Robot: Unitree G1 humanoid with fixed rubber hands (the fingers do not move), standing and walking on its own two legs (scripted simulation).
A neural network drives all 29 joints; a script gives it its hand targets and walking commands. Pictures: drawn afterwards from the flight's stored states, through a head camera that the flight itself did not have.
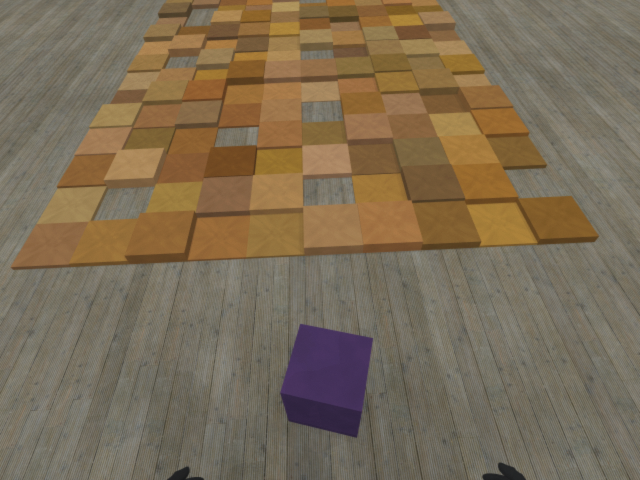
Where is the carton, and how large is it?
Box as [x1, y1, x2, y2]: [280, 324, 372, 437]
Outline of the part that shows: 300,324 280,392 288,419 290,421 356,437 362,408 372,338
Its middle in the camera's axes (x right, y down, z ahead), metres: +0.03 +0.41 +1.12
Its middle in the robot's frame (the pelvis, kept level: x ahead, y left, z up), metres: +0.47 +0.01 -0.64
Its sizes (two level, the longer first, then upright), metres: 0.210 0.200 0.250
